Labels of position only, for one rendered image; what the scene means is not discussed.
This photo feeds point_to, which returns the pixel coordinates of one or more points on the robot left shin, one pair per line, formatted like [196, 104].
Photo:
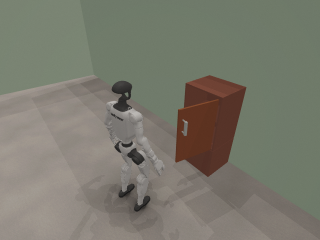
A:
[125, 177]

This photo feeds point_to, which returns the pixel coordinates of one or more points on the cupboard door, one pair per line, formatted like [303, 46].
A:
[201, 120]

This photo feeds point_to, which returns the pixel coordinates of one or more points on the robot left upper arm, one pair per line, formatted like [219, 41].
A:
[108, 118]

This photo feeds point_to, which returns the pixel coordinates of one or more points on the right robot forearm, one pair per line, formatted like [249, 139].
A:
[148, 151]

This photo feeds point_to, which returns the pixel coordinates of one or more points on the robot right hand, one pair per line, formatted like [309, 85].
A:
[158, 166]

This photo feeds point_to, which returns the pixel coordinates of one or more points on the handle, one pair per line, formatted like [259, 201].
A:
[185, 128]

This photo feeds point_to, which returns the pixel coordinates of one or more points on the left robot forearm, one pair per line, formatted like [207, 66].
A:
[110, 129]

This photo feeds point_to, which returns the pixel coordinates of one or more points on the robot left hand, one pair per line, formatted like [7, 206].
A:
[114, 137]

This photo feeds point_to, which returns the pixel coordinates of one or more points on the right robot thigh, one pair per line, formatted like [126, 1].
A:
[142, 161]

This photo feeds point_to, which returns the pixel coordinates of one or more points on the robot right upper arm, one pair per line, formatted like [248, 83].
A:
[136, 119]

